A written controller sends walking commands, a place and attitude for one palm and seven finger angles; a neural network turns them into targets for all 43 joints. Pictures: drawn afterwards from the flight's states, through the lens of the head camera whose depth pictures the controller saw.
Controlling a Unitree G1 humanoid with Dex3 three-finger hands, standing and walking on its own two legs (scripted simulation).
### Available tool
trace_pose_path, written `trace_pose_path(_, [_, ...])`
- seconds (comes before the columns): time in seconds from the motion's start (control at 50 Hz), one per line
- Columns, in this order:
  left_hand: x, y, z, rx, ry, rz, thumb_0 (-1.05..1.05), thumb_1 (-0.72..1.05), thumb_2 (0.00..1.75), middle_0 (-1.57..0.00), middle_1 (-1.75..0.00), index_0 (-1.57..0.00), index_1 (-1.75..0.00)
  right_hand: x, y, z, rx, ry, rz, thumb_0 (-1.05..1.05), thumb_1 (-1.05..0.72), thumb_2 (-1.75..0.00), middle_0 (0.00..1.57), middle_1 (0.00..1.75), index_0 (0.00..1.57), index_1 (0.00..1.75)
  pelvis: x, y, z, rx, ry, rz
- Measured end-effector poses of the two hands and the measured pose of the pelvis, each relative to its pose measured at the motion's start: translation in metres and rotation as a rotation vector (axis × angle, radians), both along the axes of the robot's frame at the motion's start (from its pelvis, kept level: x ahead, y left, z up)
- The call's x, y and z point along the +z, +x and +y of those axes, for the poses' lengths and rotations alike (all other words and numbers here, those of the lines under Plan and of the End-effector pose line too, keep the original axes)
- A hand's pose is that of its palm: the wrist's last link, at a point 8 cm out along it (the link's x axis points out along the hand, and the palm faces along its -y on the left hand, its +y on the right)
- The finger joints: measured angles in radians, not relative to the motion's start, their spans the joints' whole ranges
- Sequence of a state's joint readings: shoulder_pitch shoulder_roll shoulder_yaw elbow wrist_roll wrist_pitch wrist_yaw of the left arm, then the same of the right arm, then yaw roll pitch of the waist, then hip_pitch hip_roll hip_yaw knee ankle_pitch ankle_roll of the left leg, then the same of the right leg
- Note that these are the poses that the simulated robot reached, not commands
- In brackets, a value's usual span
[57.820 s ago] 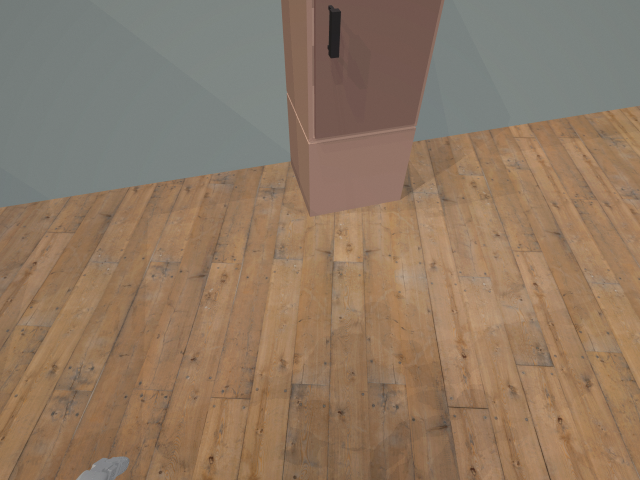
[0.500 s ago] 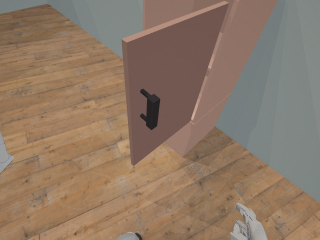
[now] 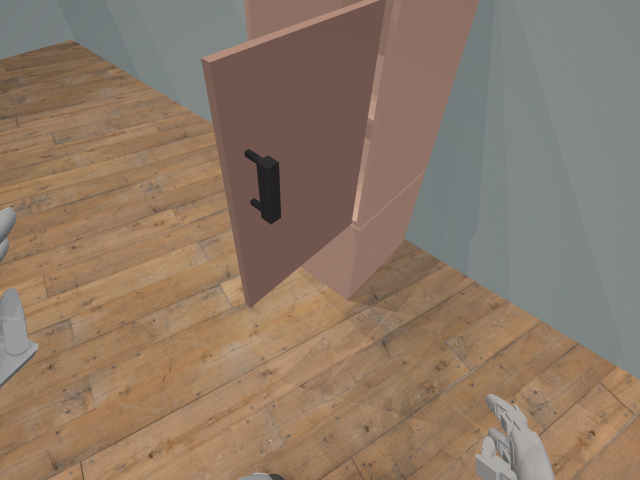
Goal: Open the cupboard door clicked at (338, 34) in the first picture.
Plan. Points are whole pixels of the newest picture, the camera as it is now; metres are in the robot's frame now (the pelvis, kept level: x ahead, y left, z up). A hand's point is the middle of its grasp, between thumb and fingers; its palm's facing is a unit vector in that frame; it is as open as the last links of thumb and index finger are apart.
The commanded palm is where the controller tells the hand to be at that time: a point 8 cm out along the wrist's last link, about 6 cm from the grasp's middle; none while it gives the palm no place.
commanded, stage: stop stepping back and stand still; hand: left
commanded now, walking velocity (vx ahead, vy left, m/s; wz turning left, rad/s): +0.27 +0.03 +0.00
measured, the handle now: (261, 186) +0.57 +0.12 +0.03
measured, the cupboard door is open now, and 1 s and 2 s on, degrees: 89 89 89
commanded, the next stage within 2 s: let the arm hang, fingers relaxed in 0.46 s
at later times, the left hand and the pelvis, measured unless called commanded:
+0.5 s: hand out of the picture +0.16 +0.26 +0.17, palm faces +0.42 -0.78 -0.47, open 7.4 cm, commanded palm +0.11 +0.30 +0.18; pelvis -0.03 +0.00 +0.00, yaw +0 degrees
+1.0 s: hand out of the picture -0.06 +0.18 -0.17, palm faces +0.10 -0.97 -0.21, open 7.0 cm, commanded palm none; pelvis -0.04 -0.01 +0.01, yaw +4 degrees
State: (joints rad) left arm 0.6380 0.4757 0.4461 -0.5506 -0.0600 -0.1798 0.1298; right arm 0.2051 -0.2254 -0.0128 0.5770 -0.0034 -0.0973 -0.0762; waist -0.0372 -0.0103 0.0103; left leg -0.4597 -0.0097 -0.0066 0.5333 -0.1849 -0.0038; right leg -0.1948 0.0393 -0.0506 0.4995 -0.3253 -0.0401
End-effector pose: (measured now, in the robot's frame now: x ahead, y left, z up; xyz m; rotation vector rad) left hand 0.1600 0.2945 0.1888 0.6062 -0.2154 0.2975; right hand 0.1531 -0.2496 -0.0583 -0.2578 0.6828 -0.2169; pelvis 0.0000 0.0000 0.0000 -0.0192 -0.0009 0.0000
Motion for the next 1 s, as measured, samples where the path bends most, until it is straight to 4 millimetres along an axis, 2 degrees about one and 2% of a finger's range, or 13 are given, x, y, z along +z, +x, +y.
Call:
trace_pose_path(0.08, [-0.004,-0.026,0.007,0.074,-0.048,-0.043,0.02,0.89,0.9,-0.21,-0.3,-0.22,-0.3,-0.009,-0.028,-0.004,-0.01,-0.015,0.077,0.01,-0.9,-0.9,0.2,0.3,0.2,0.3,0.002,-0.005,0.001,-0.009,0.014,0.001])
trace_pose_path(0.2, [-0.016,-0.03,0.025,0.154,-0.139,-0.124,0.02,0.89,0.9,-0.21,-0.3,-0.22,-0.3,-0.022,-0.048,0.009,0.006,-0.027,0.111,0.01,-0.9,-0.9,0.2,0.3,0.2,0.3,-0.002,-0.017,0.013,0.03,0.005,-0.018])
trace_pose_path(0.38, [0.003,-0.033,0.006,0.069,-0.024,-0.088,0.02,0.89,0.9,-0.21,-0.3,-0.21,-0.3,-0.022,-0.048,0.046,0.059,0.115,0.023,0.01,-0.9,-0.9,0.2,0.3,0.2,0.3,0.001,-0.033,0.004,0.011,0.022,-0.019])
trace_pose_path(0.46, [0.002,-0.038,-0.002,0.061,-0.029,-0.058,0.02,0.89,0.9,-0.21,-0.3,-0.21,-0.3,-0.028,-0.047,0.042,0.061,0.13,0.045,0.01,-0.9,-0.89,0.2,0.3,0.2,0.3,0.0,-0.033,0.002,0.006,0.012,-0.009])
trace_pose_path(0.56, [-0.007,-0.039,0.008,0.098,-0.063,-0.057,0.01,0.89,0.9,-0.21,-0.3,-0.22,-0.3,-0.031,-0.045,0.026,0.045,0.074,0.077,0.01,-0.9,-0.9,0.2,0.3,0.2,0.3,-0.002,-0.027,0.006,0.02,0.002,-0.021])
trace_pose_path(0.6, [-0.035,-0.029,0.016,0.107,-0.082,0.041,0.01,0.89,0.9,-0.21,-0.3,-0.21,-0.3,-0.038,-0.044,0.019,0.073,0.071,0.103,0.01,-0.9,-0.9,0.2,0.3,0.2,0.3,-0.004,-0.027,0.009,0.034,0.011,-0.009])
trace_pose_path(0.64, [-0.091,-0.02,0.023,0.154,-0.176,0.264,0.01,0.89,0.9,-0.2,-0.3,-0.21,-0.3,-0.049,-0.044,0.012,0.087,0.067,0.16,0.01,-0.9,-0.9,0.2,0.3,0.2,0.3,-0.007,-0.03,0.011,0.048,0.026,0.005])
trace_pose_path(0.68, [-0.157,-0.023,0.019,0.207,-0.284,0.521,0.0,0.9,0.9,-0.2,-0.3,-0.2,-0.3,-0.059,-0.047,0.006,0.092,0.064,0.21,0.01,-0.9,-0.9,0.2,0.3,0.2,0.3,-0.01,-0.033,0.01,0.06,0.046,0.012])
trace_pose_path(0.74, [-0.245,-0.058,-0.013,0.242,-0.422,0.893,0.01,0.91,0.9,-0.19,-0.3,-0.2,-0.3,-0.067,-0.059,0.002,0.078,0.075,0.283,0.01,-0.9,-0.9,0.2,0.3,0.2,0.3,-0.01,-0.036,0.005,0.065,0.044,0.0])
trace_pose_path(0.8, [-0.302,-0.111,-0.056,0.229,-0.538,1.187,0.01,0.91,0.9,-0.19,-0.3,-0.2,-0.3,-0.068,-0.08,0.0,0.05,0.076,0.376,0.01,-0.9,-0.9,0.2,0.3,0.2,0.3,-0.006,-0.035,0.0,0.067,0.033,-0.012])
trace_pose_path(0.84, [-0.323,-0.144,-0.076,0.266,-0.616,1.303,0.01,0.94,0.9,-0.2,-0.3,-0.2,-0.3,-0.068,-0.097,0.0,0.031,0.07,0.448,0.01,-0.9,-0.9,0.2,0.3,0.2,0.3,-0.003,-0.035,-0.003,0.07,0.027,-0.017])
trace_pose_path(0.9, [-0.331,-0.179,-0.071,0.352,-0.647,1.388,-0.01,1.01,0.9,-0.21,-0.3,-0.21,-0.3,-0.069,-0.125,0.002,0.02,0.066,0.564,0.01,-0.9,-0.9,0.2,0.3,0.19,0.3,0.001,-0.034,-0.007,0.075,0.017,-0.02])
trace_pose_path(1.0, [-0.326,-0.225,-0.064,0.434,-0.642,1.508,-0.01,0.98,0.9,-0.2,-0.3,-0.21,-0.3,-0.077,-0.162,0.011,-0.003,0.096,0.696,0.01,-0.9,-0.9,0.2,0.3,0.19,0.3,0.006,-0.035,-0.006,0.076,0.01,-0.024])
